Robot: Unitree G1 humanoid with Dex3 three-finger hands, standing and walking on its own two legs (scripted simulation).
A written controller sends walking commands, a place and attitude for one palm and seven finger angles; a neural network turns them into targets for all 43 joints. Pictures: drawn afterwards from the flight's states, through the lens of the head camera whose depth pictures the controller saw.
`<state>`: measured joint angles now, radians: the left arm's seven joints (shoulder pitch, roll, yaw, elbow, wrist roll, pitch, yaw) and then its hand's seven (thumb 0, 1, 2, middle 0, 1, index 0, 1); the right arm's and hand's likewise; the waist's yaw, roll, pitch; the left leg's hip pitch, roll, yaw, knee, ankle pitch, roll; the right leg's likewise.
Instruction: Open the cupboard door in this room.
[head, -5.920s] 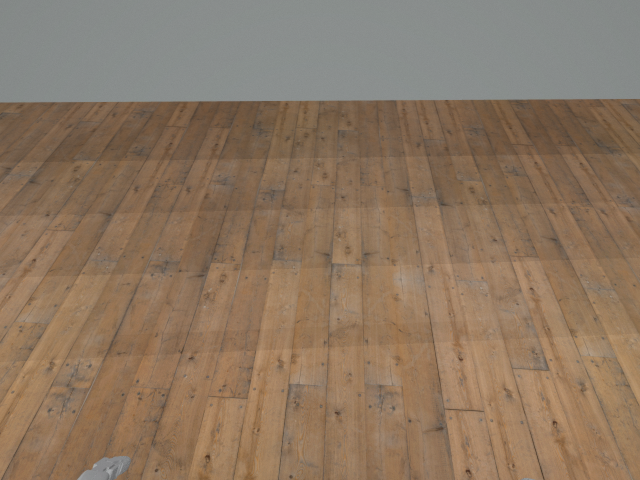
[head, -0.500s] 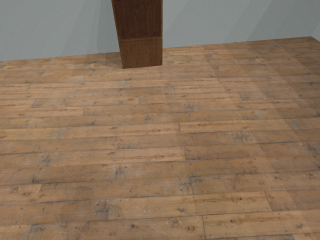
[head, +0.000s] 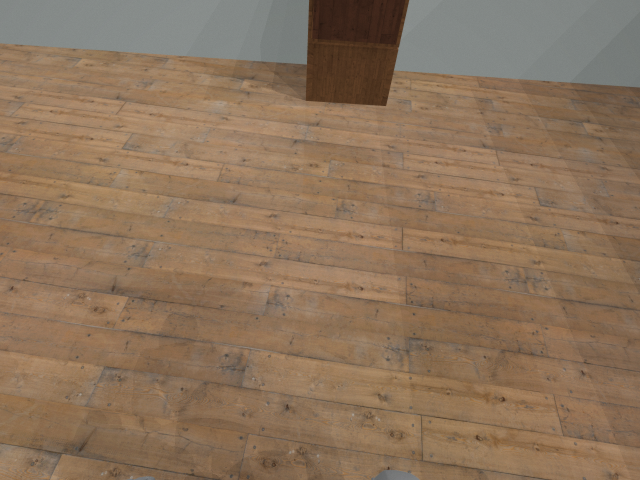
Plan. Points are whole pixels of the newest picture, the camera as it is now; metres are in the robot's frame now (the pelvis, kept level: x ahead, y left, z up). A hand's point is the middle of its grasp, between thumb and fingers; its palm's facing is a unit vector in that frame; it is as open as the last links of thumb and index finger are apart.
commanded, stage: turn or walk to find it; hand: left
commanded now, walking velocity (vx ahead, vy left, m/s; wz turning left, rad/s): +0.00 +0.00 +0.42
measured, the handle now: out of the picture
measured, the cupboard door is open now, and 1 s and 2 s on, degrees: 0 0 0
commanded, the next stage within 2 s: stand and wait in 0.50 s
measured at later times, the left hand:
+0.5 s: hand out of the picture -0.03 +0.13 -0.15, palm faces +0.27 -0.92 -0.28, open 7.3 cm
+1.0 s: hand out of the picture -0.13 +0.14 -0.18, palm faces +0.36 -0.90 -0.23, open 7.3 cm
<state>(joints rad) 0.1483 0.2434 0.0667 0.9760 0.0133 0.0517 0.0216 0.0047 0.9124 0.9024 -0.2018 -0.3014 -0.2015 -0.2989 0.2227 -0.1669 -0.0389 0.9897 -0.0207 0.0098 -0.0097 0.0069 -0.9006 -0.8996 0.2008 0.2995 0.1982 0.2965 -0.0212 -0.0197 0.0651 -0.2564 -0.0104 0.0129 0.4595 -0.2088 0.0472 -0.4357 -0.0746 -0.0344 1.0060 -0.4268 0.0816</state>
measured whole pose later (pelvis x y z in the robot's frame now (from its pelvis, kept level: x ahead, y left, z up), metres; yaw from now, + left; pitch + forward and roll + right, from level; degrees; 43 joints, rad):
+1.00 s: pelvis -0.06 -0.04 -0.01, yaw +18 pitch -2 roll +2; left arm 0.28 0.19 0.01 1.09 0.01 0.02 0.03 0.00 0.91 0.90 -0.20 -0.30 -0.20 -0.30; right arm 0.11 -0.13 0.00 1.03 -0.01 0.00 -0.02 0.00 -0.91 -0.90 0.20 0.30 0.20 0.30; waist 0.04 -0.03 0.04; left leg -0.15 0.00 0.07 0.48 -0.29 0.00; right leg -0.23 -0.10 -0.06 0.57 -0.29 0.05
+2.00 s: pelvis -0.07 -0.05 +0.00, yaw +20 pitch -2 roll +0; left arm 0.28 0.14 0.00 1.15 0.01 0.00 0.03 0.00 0.91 0.90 -0.20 -0.30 -0.20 -0.30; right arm 0.25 -0.16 -0.01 1.12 -0.01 -0.01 -0.02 0.01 -0.92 -0.90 0.20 0.30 0.20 0.30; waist 0.01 -0.01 0.04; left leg -0.16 0.02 0.02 0.43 -0.24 -0.02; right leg -0.18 -0.07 -0.11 0.44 -0.22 0.02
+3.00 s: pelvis -0.08 -0.05 -0.01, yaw +23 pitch -1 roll +0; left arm 0.21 0.19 0.02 1.10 0.01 0.01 0.03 0.00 0.91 0.90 -0.20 -0.30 -0.20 -0.30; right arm 0.24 -0.17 -0.01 1.09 -0.01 0.00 -0.02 0.01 -0.93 -0.90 0.20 0.30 0.20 0.30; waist 0.02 -0.01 0.05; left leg -0.24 0.01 -0.03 0.52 -0.27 -0.01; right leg -0.22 -0.08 -0.15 0.50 -0.26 0.02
